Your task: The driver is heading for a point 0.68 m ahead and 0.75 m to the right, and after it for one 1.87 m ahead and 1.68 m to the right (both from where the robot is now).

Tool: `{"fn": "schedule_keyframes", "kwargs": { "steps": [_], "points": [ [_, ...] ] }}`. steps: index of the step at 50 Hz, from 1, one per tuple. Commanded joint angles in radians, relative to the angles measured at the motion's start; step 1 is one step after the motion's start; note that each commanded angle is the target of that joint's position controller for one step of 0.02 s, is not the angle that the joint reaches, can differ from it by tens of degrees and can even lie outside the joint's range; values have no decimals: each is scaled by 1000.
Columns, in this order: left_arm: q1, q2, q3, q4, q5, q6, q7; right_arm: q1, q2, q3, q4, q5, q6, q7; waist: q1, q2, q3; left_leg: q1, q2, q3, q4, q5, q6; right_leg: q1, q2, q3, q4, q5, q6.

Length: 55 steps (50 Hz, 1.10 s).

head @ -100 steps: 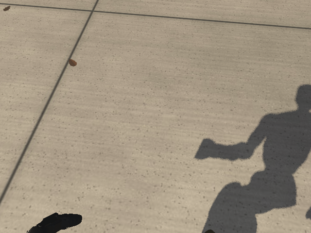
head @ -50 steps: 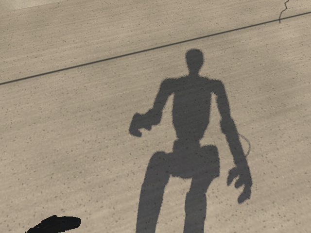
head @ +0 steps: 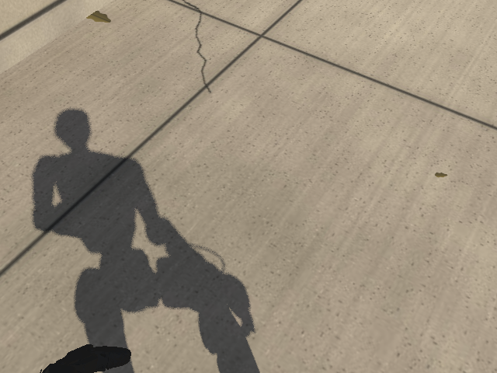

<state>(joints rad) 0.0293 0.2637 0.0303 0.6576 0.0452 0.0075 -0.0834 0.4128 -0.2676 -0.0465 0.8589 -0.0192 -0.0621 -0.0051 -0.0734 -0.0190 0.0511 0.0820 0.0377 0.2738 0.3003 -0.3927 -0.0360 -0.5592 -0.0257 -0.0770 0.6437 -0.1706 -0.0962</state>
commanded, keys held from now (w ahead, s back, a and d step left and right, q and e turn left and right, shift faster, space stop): w+e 0.20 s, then e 0.76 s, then no key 0.04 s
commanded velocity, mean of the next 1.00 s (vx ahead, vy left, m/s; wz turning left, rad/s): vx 0.22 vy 0.00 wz -0.60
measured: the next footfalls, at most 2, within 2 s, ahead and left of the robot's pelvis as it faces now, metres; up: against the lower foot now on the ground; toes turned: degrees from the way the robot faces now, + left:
right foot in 0.04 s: +0.18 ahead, -0.08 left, +0.00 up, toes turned -5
left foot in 0.56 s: +0.46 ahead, +0.01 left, +0.00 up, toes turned -22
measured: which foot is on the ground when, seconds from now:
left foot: down 0.00-0.06, up 0.08-0.54, down 0.56-1.00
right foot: up 0.00-0.02, down 0.04-0.56, up 0.58-0.98, down 1.00-1.00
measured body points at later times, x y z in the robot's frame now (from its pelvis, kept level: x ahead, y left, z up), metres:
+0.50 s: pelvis +0.25 -0.03 +0.01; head +0.29 -0.05 +0.45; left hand +0.34 +0.25 -0.11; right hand +0.37 -0.32 -0.10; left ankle +0.41 +0.04 -0.70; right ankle +0.14 -0.08 -0.73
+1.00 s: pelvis +0.31 -0.04 +0.00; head +0.31 -0.07 +0.45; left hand +0.58 +0.09 -0.09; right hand +0.23 -0.33 -0.12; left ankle +0.42 +0.02 -0.73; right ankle +0.25 -0.12 -0.73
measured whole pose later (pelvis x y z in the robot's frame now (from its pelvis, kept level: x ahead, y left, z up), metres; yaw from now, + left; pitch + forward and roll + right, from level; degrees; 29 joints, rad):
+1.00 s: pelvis +0.31 -0.04 +0.00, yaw -36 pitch -1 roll +1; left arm 0.18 0.28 0.04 0.69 0.01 0.07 -0.05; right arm 0.22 -0.30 -0.04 0.72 -0.03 0.04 -0.01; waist -0.02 0.02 0.06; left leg -0.32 0.10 0.23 0.55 -0.21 0.02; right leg -0.27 0.01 -0.02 0.61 -0.35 -0.03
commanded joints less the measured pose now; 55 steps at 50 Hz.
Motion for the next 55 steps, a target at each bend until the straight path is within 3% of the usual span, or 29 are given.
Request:
{"fn": "schedule_keyframes", "kwargs": {
  "steps": [1,2,3,4,5,6,8,10,12,15,22,24,26,27,28,29,30,31,32,34,35,42,47,49,50,51,52,53,55],
  "points": [
    [135,100,41,-23,11,-21,20,1,-208,-44,-40,3,13,-12,120,110,-105,-36,235,-27,309,1053,121,260,120,-64,-82,-102,-72],
    [318,143,64,37,18,-28,36,-9,-200,-39,-57,1,17,-11,200,49,-212,-182,210,-11,568,892,92,514,105,6,-134,-98,-108],
    [366,262,94,35,15,-26,53,31,-86,-11,-125,6,13,5,170,-171,-333,-569,109,-18,910,191,37,840,-205,465,-179,-252,-210],
    [381,308,106,5,-24,-17,62,-51,-127,-21,-176,-7,9,12,190,-180,-405,-785,-43,-196,1107,-178,5,914,-335,886,-343,-154,-300],
    [371,279,101,33,-32,-12,71,-163,-151,-26,-198,-8,6,15,199,-59,-259,-885,21,-289,1106,-73,18,851,-289,701,-346,-33,-268],
    [328,227,88,46,-37,-16,79,-159,-127,-14,-193,3,-6,16,153,-28,-143,-852,60,-284,1019,20,25,700,-257,565,-345,105,-240],
    [246,162,67,45,-42,-29,84,-112,-119,-13,-167,-18,9,13,61,1,-63,-705,99,-292,878,50,15,488,-146,409,-369,293,-176],
    [233,143,59,41,-46,-48,77,-78,-112,-13,-154,-33,40,20,35,-15,-90,-636,94,-282,838,59,-4,426,-106,363,-386,362,-178],
    [259,165,66,56,-44,-57,75,-106,-95,-11,-161,-26,53,21,33,-3,-67,-649,80,-269,786,102,-21,390,-92,335,-388,513,-179],
    [316,174,69,77,-43,-53,79,-191,-84,-8,-186,-22,57,14,58,-14,-54,-689,54,-261,697,177,-31,402,-70,311,-347,700,-152],
    [408,178,73,104,-37,-22,100,-365,-97,4,-239,-3,48,5,138,-52,-63,-701,-27,-283,452,265,3,548,-66,385,-221,779,-96],
    [391,184,76,97,-30,-13,107,-341,-114,3,-234,0,39,-1,126,-59,-65,-628,-51,-302,362,238,24,555,-62,423,-161,783,-72],
    [322,199,79,76,-33,-16,107,-241,-141,-5,-206,0,27,-13,69,-72,-82,-440,-80,-302,222,249,56,498,-24,450,-71,766,-21],
    [282,195,77,66,-48,-25,102,-154,-151,-9,-186,-8,13,-24,12,-45,-111,-277,-50,-315,107,408,78,436,26,436,43,699,11],
    [300,132,59,27,-65,-34,97,-54,-221,-21,-187,-15,3,-37,-7,95,-239,-28,201,-510,135,750,137,305,91,361,295,307,52],
    [470,99,60,29,-74,-22,107,-92,-267,-29,-213,2,24,-32,78,289,-364,109,474,-800,148,1174,305,130,263,221,521,-542,72],
    [488,172,69,76,-22,1,115,-110,-201,-25,-215,24,43,-26,93,170,-345,2,452,-819,143,1031,333,108,170,207,624,-491,74],
    [406,186,76,79,-11,14,106,-160,-125,-3,-228,23,49,-28,87,97,-224,-111,374,-683,106,868,304,97,143,200,635,-415,85],
    [360,173,76,71,-13,26,94,-219,-94,9,-235,15,58,-30,99,84,-152,-191,303,-573,60,704,265,90,114,183,606,-361,100],
    [340,150,71,65,-23,52,70,-259,-109,6,-234,0,64,-38,104,175,-88,-298,221,-438,3,583,239,116,97,149,589,-292,129],
    [339,140,67,62,-31,57,66,-255,-118,2,-228,-5,63,-36,107,175,-90,-316,210,-399,-2,580,241,129,99,138,574,-274,134],
    [210,106,44,5,-27,74,44,-230,-147,-17,-210,-10,68,-25,78,175,-97,-309,247,-305,-39,305,249,149,36,85,315,-231,122],
    [167,107,36,-25,-35,62,35,-208,-192,-37,-197,-12,85,-9,59,185,-102,-318,277,-260,18,257,220,274,40,19,83,-250,84],
    [219,102,36,-10,-31,47,40,-200,-196,-40,-186,-1,93,-4,92,144,-106,-377,261,-212,121,294,159,407,62,18,-124,-157,54],
    [241,127,41,-2,-23,36,50,-154,-174,-39,-170,-2,97,3,97,38,-91,-439,222,-164,229,217,88,461,18,133,-283,-106,35],
    [225,244,61,-31,-17,30,64,-123,-72,-13,-212,-2,103,16,70,-282,-85,-651,72,-64,486,-126,-8,520,-286,559,-422,-39,-51],
    [253,288,81,-26,-10,29,70,-228,-120,-21,-236,-1,122,-5,135,-210,-25,-656,-2,-202,628,-222,-9,349,-359,575,-394,195,-164],
    [231,228,65,-12,-13,27,75,-235,-119,-23,-228,12,133,-7,106,-142,-22,-624,15,-260,692,-156,-3,341,-295,465,-369,258,-167],
    [118,157,40,-15,-21,24,83,-176,-122,-28,-185,15,126,-1,44,-131,-23,-596,12,-267,690,-19,11,359,-169,322,-365,255,-103]
  ]
}}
